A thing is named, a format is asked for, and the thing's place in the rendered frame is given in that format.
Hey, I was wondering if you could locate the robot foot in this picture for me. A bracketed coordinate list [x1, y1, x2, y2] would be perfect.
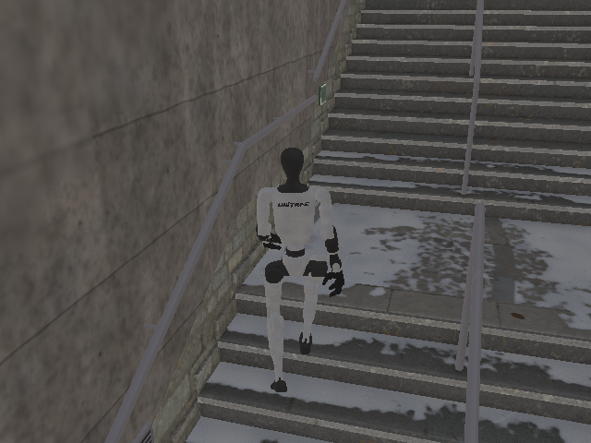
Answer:
[299, 332, 312, 354]
[271, 377, 287, 392]

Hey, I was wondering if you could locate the robot right upper arm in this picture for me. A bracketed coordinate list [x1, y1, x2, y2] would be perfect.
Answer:
[312, 186, 334, 240]

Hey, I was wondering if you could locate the robot right forearm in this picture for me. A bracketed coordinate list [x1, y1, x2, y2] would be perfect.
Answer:
[325, 226, 343, 273]

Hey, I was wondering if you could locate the robot left foot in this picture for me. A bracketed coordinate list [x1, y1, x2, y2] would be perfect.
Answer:
[271, 377, 287, 392]

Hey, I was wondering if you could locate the robot right foot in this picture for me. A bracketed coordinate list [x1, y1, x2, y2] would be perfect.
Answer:
[299, 332, 312, 354]

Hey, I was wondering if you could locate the robot left forearm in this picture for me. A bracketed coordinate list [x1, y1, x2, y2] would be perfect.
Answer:
[256, 225, 271, 244]

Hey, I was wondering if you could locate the robot left upper arm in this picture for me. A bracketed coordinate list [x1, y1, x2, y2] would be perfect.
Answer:
[257, 187, 274, 236]

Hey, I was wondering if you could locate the robot right hand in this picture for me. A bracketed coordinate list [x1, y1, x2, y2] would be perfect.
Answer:
[322, 270, 344, 297]

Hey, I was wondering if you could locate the robot left hand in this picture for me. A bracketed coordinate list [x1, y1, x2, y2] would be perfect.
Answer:
[263, 233, 282, 250]

